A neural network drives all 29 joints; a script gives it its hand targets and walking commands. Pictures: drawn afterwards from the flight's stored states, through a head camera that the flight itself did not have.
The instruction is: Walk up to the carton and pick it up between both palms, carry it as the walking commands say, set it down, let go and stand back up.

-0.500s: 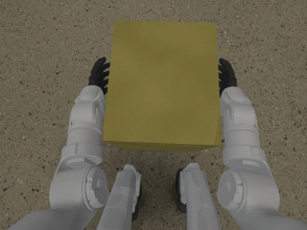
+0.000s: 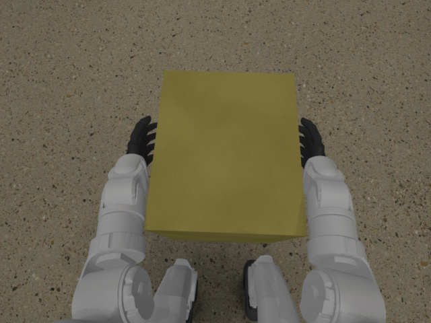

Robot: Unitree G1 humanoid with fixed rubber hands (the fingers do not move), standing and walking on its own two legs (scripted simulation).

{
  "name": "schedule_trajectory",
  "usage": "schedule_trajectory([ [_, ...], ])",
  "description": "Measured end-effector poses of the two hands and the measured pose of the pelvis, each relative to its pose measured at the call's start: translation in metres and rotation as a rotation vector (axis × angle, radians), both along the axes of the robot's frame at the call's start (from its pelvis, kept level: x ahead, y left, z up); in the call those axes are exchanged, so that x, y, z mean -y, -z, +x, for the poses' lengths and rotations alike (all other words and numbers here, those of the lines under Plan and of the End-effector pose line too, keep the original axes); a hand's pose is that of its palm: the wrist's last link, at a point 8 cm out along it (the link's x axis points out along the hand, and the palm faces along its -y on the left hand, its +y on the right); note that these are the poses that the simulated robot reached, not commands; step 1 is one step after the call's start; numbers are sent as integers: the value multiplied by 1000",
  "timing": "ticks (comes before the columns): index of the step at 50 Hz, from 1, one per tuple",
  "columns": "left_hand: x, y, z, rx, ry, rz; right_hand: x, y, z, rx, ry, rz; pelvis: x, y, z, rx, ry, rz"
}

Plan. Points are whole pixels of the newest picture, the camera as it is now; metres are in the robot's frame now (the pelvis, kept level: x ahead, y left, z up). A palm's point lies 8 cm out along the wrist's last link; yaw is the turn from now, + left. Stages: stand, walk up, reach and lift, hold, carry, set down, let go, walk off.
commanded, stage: reach and lift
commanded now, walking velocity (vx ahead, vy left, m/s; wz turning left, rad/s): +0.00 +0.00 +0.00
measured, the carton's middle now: (224, 171) +0.40 +0.00 -0.11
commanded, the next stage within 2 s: none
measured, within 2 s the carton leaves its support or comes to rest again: neither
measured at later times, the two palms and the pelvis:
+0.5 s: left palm (125, 154) +0.38 +0.16 +0.03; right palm (330, 159) +0.39 -0.16 +0.03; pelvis +0.02 +0.00 +0.06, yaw +0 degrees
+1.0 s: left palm (106, 152) +0.35 +0.16 +0.10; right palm (357, 158) +0.36 -0.17 +0.10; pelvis +0.04 +0.00 +0.10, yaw +0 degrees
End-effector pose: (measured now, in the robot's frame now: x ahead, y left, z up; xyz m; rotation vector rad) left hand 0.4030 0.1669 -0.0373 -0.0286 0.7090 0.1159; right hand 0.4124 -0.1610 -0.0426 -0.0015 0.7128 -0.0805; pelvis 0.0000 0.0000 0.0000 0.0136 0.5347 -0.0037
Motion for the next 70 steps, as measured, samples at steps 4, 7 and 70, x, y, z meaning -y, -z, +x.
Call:
schedule_trajectory([
  [4, 0, -12, -3, 0, 4, 0, 0, -12, -4, 0, 0, -1, 0, -11, 3, 26, -1, 0],
  [7, 0, -21, -6, -1, 8, 1, 1, -21, -7, 0, 1, -2, 0, -19, 5, 47, -2, 0],
  [70, 3, -183, -67, 93, -1, 18, 1, -188, -70, 88, 22, -18, -3, -106, 45, 624, 10, -20],
])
